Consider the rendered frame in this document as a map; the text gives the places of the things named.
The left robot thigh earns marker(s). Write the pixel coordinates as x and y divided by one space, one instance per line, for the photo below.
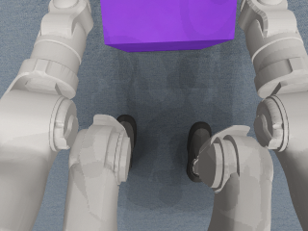
93 183

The robot right forearm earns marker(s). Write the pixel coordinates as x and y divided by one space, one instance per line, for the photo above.
275 47

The left robot upper arm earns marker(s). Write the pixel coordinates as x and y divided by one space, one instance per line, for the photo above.
34 127

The robot left foot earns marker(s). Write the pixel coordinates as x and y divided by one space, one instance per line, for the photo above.
130 126

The carton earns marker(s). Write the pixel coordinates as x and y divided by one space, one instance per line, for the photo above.
167 25

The right robot upper arm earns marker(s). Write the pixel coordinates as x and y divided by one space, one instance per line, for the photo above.
281 124

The robot left forearm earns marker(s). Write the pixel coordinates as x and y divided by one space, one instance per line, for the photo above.
58 50

